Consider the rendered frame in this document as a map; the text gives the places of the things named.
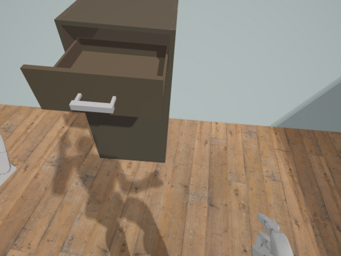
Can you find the handle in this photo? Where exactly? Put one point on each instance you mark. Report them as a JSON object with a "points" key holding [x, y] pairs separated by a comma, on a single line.
{"points": [[92, 106]]}

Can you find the robot right hand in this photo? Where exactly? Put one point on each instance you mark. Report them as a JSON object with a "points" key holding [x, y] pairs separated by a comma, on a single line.
{"points": [[275, 245]]}

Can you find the drawer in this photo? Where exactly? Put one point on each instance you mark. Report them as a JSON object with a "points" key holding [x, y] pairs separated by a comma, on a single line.
{"points": [[99, 69]]}

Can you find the cabinet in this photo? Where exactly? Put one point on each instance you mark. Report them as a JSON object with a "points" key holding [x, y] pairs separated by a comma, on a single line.
{"points": [[145, 21]]}

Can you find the robot left hand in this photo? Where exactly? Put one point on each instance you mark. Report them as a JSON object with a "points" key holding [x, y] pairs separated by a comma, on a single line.
{"points": [[6, 169]]}

